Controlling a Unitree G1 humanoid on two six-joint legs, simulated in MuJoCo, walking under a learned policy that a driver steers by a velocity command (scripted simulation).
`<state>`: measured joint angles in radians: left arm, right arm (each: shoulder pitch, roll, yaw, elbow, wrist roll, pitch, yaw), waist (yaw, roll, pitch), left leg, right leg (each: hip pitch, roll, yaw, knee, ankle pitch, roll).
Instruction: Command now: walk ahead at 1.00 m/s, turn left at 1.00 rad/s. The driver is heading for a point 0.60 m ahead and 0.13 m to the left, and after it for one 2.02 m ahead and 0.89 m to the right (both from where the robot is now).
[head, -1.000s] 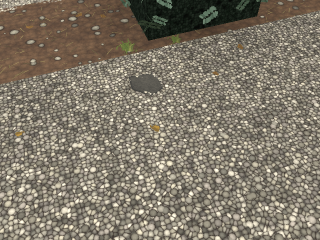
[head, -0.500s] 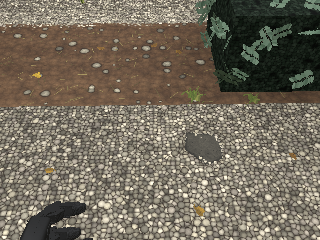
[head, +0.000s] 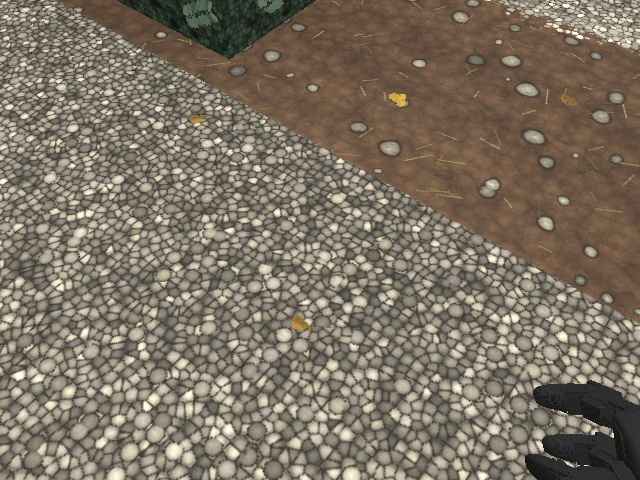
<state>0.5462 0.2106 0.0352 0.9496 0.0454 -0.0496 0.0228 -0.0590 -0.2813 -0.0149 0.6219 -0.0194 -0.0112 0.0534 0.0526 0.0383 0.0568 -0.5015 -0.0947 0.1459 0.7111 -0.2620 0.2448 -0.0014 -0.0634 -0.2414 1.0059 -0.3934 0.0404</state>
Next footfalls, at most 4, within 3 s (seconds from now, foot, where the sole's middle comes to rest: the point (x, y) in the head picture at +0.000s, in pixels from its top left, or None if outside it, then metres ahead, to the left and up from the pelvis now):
0.38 right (395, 412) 0.58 -0.09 -0.74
0.82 left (250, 271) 0.91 0.25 -0.74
1.28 right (323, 149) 1.34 0.10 -0.74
1.66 left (318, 55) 1.78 0.14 -0.74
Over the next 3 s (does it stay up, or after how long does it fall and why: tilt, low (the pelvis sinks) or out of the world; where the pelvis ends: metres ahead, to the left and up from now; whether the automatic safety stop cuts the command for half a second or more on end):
stays up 2.09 -0.88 0.01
